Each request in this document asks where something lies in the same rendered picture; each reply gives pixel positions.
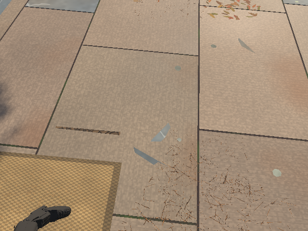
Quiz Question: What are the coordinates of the left robot hand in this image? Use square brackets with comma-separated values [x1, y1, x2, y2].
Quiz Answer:
[13, 205, 71, 231]

